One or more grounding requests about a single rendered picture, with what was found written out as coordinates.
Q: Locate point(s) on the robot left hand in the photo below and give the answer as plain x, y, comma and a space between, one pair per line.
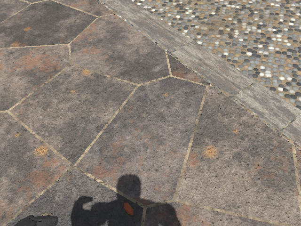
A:
38, 221

